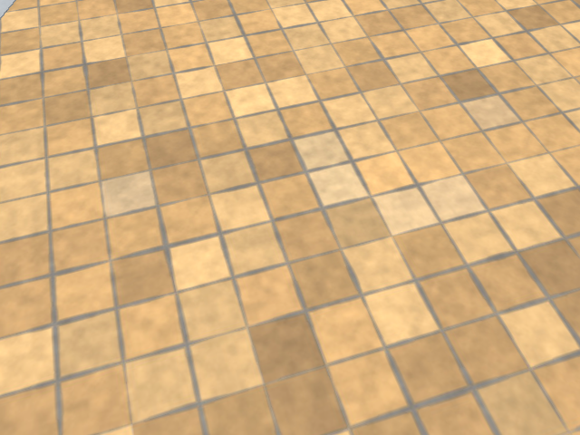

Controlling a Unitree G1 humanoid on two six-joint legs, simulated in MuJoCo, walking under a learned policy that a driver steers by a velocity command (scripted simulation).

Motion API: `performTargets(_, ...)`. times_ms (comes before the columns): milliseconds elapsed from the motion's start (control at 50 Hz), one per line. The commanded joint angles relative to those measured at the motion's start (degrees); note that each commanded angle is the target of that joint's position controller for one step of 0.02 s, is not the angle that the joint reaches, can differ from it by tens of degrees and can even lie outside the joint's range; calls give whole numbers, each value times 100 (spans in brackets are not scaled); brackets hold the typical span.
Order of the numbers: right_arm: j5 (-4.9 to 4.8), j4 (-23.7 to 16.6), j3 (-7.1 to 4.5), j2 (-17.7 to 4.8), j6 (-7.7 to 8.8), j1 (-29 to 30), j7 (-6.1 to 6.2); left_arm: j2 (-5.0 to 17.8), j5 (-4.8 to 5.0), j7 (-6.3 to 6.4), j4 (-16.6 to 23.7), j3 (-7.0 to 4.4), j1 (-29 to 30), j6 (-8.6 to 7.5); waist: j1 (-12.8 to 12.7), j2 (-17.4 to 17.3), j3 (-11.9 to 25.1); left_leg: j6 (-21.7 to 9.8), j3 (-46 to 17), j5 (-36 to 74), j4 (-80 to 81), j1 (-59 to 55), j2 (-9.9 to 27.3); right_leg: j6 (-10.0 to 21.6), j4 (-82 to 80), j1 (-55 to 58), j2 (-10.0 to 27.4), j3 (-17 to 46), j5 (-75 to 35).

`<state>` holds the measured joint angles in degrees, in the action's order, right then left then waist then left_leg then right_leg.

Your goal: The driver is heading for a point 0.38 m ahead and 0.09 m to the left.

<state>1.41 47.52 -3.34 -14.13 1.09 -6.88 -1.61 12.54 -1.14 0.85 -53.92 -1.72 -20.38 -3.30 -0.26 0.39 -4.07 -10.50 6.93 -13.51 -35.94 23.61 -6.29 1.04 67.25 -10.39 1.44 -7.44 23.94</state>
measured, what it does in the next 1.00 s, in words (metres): walks ahead, turning left: right foot, then left foot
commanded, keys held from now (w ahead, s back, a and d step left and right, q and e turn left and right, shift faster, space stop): w+q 0.30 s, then no key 0.70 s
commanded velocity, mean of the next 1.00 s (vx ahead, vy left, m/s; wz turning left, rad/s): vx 0.26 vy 0.00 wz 0.30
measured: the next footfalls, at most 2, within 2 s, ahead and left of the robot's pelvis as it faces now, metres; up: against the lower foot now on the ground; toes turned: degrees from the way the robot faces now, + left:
right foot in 0.44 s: +0.44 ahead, -0.09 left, +0.00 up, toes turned +14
left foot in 0.82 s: +0.34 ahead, +0.10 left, +0.00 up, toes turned +15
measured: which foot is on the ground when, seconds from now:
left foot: down 0.00-0.44, up 0.46-0.80, down 0.82-1.00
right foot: up 0.00-0.42, down 0.44-1.00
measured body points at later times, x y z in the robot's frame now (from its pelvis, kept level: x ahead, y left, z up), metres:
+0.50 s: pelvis +0.28 -0.03 +0.01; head +0.32 -0.03 +0.46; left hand +0.41 +0.24 -0.09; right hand +0.34 -0.31 -0.13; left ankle +0.09 +0.03 -0.65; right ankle +0.40 -0.10 -0.72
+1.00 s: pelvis +0.33 -0.02 +0.03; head +0.33 -0.01 +0.48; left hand +0.30 +0.23 -0.12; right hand +0.47 -0.22 -0.11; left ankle +0.30 +0.09 -0.71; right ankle +0.41 -0.10 -0.71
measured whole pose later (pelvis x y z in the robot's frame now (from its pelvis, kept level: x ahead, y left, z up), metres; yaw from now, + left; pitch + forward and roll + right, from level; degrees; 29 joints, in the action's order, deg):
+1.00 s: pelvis +0.33 -0.02 +0.03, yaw +17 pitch -1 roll +0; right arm 0.5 55.7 0.6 -11.0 0.4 -13.1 1.4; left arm 12.3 -0.8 0.2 -54.1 -0.3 -16.2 -0.2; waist -1.8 1.2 -0.1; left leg -1.0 -1.7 -12.8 -24.0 9.9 -1.8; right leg 1.6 23.0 -13.5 -0.3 -3.1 8.3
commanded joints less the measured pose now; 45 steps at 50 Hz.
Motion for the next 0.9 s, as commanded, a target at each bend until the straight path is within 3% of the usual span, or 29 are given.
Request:
performTargets(20, -100, 134, -304, -943, -31, -1150, 149, 813, 70, -78, 918, -138, 555, -320, 285, 264, 373, -1217, -3552, 522, 2264, -2534, 2265, 29, 1053, -3158, 286, 1013, -473)
performTargets(40, -95, 132, -247, -780, 34, -962, 172, 784, 0, -64, 911, -145, 551, -253, 57, 375, 169, -974, -3068, 1131, 2276, -2024, 1935, -32, 594, -2818, 429, 1041, -508)
performTargets(80, -123, 88, -183, -695, 173, -827, 178, 669, -171, -90, 862, -113, 335, -10, -165, 251, 241, -820, -2469, 1888, 2338, -1476, 1534, -201, 111, -2223, 482, 990, -548)
performTargets(140, -135, 147, -236, -950, 282, -1093, 141, 570, -180, -147, 1066, -82, 695, 143, -133, 20, 220, -704, -2146, 2366, 2401, -1245, 1233, -389, -648, -2303, 477, 769, -964)
performTargets(260, -125, 208, -255, -982, 231, -1819, 142, 592, -110, -189, 1582, -29, 2083, 146, 449, -380, 186, -321, -2282, 2406, 2183, -1923, 1070, -446, -2308, -2785, 269, 705, -2147)
performTargets(320, -71, 210, -254, -1011, 201, -2001, 187, 622, -73, -200, 1754, 5, 2464, 78, 582, -426, 147, -251, -2374, 3037, 1856, -2327, 1154, -341, -2918, -2747, 64, 672, -2207)
performTargets(360, -51, 205, -236, -985, 184, -1956, 242, 647, -66, -172, 1731, 12, 2272, -4, 488, -507, 204, 4, -2289, 3895, 1470, -2346, 1133, -167, -3429, -2109, -125, 643, -2175)
performTargets(400, -53, 153, -239, -1061, 231, -1723, 272, 902, -85, -98, 1432, -83, 1354, -94, 103, -621, 554, 317, -2310, 4828, 737, -2284, 1058, 80, -3805, -899, -379, 647, -2129)
performTargets(420, -123, 127, -240, -1103, 275, -1535, 253, 1001, -109, -49, 1242, -125, 655, -182, -314, -476, 829, 463, -2131, 4752, -114, -2133, 832, 214, -4319, -39, -271, 644, -2840)
performTargets(440, -202, -48, -168, -846, 328, -1528, 237, 1298, -202, 8, 1142, -181, -84, -276, -549, -92, 1473, 603, -1992, 2974, -1404, -1323, 523, 428, -4077, 1354, 724, 1413, -4291)
performTargets(460, -446, -50, -58, -210, 280, -2628, 296, 1777, -240, -22, 1180, -296, -214, -217, -122, 1483, 2528, 834, -1395, -2184, -3508, 100, -438, 1509, -3644, 2983, 2743, 3503, -7335)
performTargets(480, -181, 123, -137, -815, 194, -2701, 361, 1500, 4, -68, 1230, -305, -125, -93, -121, 798, 2753, 783, -1544, -2040, -4060, 338, -224, 1695, -3943, 2516, 2589, 4050, -6837)
performTargets(500, -107, 158, -168, -857, 141, -2229, 342, 1011, 55, -72, 1279, -174, 346, -79, -39, 345, 1915, 851, -1626, -1577, -4028, 395, -28, 1546, -4203, 1708, 2210, 3248, -6199)
performTargets(520, -57, 87, -134, -773, 114, -1851, 302, 649, 42, -75, 1274, -62, 694, -77, 12, 185, 1321, 908, -1513, -1365, -3688, 501, 164, 1316, -4388, 1137, 1839, 2609, -5882)
performTargets(540, -41, 60, -114, -684, 57, -1637, 244, 512, 40, -59, 1210, -3, 752, -88, 24, 343, 1031, 958, -1505, -1260, -3396, 476, 302, 1163, -4581, 790, 1571, 2171, -5822)
performTargets(580, 16, 140, -75, -507, -116, -1788, 155, 577, 40, -53, 1033, 7, 705, -101, 193, 583, 913, 1045, -1353, -1011, -2978, -166, 289, 1032, -4839, 71, 1250, 1632, -5754)
performTargets(660, -5, 205, 40, -295, -244, -1653, 161, 663, -46, -72, 885, 31, 897, -127, 369, 700, 978, 1112, -1092, -840, -1637, -708, 354, 1069, -4971, -439, 1075, 1122, -5362)
performTargets(720, -1, 214, 127, -289, -326, -1231, 189, 775, -36, -74, 752, 0, 726, 1, 163, 912, 962, 1091, -827, -655, -672, -1087, 481, 1030, -5104, -607, 1001, 1198, -3532)
performTargets(760, -2, 233, 152, -328, -342, -1056, 204, 865, -18, -70, 700, -34, 675, 134, 105, 846, 814, 1039, -705, -533, -140, -1290, 489, 990, -5184, -814, 996, 1423, -1880)
performTargets(800, 41, 295, 192, -296, -275, -1004, 239, 808, 16, -39, 684, -12, 722, 244, 198, 553, 500, 893, -715, -97, 872, -1819, 520, 725, -5131, -1357, 898, 1536, -553)
performTargets(820, 85, 280, 204, -392, -215, -948, 272, 713, -5, -33, 648, 13, 606, 261, 194, 255, 348, 802, -1131, 120, 1373, -1977, 802, 472, -5062, -1583, 832, 1578, -226)
performTargets(840, 150, 243, 193, -649, -135, -961, 324, 518, -2, -57, 699, 55, 481, 256, 63, -348, 347, 643, -2114, 127, 1925, -1980, 1620, 220, -4531, -1650, 530, 1319, -215)
performTargets(860, -30, 333, 171, -775, -112, -618, 323, 292, 107, -60, 559, 93, 121, 301, -283, -1136, 220, 344, -2476, -401, 2250, -619, 1954, 62, -4469, -631, -27, 739, -507)
performTargets(880, -64, 312, 256, -448, -68, -347, 296, 449, 83, -42, 404, 64, 179, 329, -285, -824, 63, 463, -2270, -825, 2359, -153, 1703, 17, -4477, 23, 48, 835, -985)
performTargets(900, -76, 389, 283, -359, -26, -349, 294, 470, 58, -44, 333, 43, 189, 324, -282, -752, 75, 632, -2036, -941, 2308, -127, 1447, 4, -4582, 253, 106, 899, -1266)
